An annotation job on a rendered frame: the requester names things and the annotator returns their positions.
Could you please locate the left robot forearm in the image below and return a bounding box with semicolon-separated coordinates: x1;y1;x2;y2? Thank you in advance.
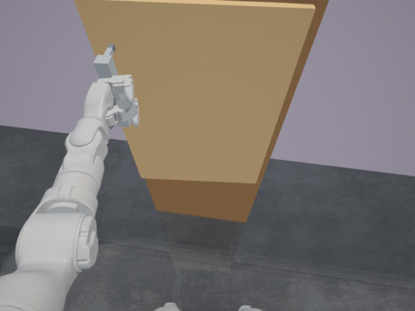
15;118;110;267

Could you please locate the cupboard door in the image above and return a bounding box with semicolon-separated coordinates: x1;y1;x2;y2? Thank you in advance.
74;0;316;183

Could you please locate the robot left shin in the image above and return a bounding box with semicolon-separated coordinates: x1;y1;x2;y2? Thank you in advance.
164;303;178;308

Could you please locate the handle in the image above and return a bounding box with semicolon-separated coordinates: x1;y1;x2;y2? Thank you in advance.
93;44;132;127

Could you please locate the robot left hand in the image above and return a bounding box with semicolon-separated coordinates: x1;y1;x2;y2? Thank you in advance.
82;75;139;132

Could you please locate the robot left upper arm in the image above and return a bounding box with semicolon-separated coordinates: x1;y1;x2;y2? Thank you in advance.
0;213;99;311

